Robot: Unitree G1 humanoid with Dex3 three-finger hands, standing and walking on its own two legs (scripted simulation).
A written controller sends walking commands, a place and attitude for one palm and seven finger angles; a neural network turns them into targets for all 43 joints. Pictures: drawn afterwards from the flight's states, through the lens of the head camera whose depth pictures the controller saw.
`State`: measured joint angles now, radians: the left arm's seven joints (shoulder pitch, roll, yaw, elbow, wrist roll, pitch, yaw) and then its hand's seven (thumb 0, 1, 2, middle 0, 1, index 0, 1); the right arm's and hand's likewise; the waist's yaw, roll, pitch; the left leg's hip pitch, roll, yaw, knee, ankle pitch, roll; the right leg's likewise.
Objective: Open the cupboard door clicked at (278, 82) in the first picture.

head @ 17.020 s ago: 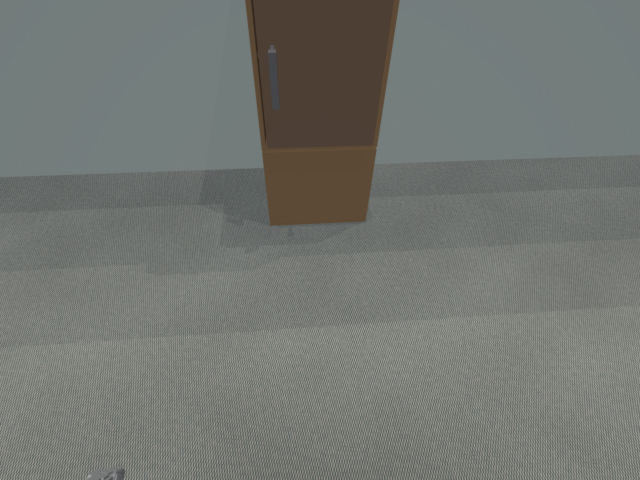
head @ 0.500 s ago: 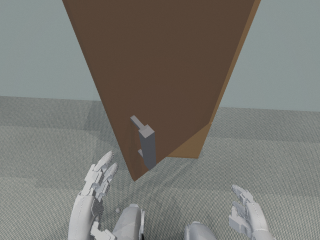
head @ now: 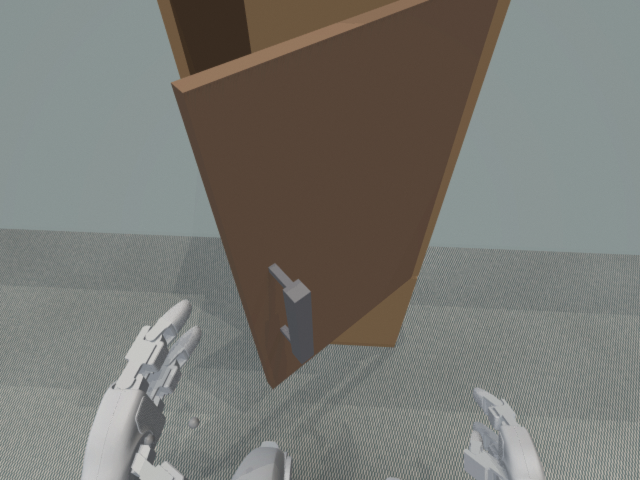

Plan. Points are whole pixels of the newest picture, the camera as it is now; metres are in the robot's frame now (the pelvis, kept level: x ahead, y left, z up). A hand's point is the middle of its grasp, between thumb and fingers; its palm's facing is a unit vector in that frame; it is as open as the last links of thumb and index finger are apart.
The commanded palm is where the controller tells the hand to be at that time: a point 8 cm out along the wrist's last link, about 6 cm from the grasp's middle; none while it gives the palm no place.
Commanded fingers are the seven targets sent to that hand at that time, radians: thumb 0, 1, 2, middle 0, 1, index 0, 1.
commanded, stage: draw the hand back to the body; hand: left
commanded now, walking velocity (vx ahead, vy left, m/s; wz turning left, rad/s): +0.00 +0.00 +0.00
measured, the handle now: (290, 315) +0.33 +0.06 +0.01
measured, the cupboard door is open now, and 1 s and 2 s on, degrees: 43 43 43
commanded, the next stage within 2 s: step back with the hand held close in 1.20 s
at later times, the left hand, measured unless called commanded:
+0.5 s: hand (62, 364) +0.19 +0.23 +0.16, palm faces +0.26 -0.89 -0.37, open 13.0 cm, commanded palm +0.16 +0.28 +0.20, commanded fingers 0.00 0.38 0.68 -0.18 -0.30 -0.18 -0.30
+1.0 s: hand out of the picture +0.23 +0.27 +0.25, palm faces +0.44 -0.81 -0.39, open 7.8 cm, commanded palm +0.18 +0.31 +0.27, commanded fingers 0.00 0.90 0.90 -0.20 -0.30 -0.20 -0.30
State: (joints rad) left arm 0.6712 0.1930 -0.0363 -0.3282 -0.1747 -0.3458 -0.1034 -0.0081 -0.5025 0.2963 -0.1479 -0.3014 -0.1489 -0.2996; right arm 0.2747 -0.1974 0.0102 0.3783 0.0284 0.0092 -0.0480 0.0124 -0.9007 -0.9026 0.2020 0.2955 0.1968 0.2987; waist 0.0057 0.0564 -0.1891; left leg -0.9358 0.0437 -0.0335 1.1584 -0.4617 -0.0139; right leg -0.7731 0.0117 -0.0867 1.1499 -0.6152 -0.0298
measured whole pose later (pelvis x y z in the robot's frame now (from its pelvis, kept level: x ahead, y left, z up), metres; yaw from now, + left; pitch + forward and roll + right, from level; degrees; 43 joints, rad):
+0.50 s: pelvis +0.03 +0.02 +0.07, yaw +0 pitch +3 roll -1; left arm 0.65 0.32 0.11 -0.45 -0.05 0.00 0.14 0.00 0.04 0.53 -0.17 -0.30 -0.17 -0.30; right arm 0.27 -0.22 0.07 0.45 0.03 -0.03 -0.12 0.01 -0.90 -0.90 0.20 0.30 0.20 0.30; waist 0.05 0.06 -0.12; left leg -0.46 0.02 0.01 0.75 -0.34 0.02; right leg -0.31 -0.01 -0.05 0.71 -0.45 0.00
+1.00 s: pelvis +0.03 +0.02 +0.09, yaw -1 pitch -2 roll +0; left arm 0.48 0.34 0.34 -0.42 -0.08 -0.05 0.12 0.01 0.82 0.87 -0.20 -0.30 -0.20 -0.30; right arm 0.20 -0.23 0.03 0.58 0.01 -0.07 -0.08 0.01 -0.90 -0.90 0.20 0.30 0.20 0.30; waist 0.06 0.05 -0.02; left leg -0.22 0.01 0.04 0.50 -0.23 0.01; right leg -0.08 -0.01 -0.03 0.46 -0.34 0.00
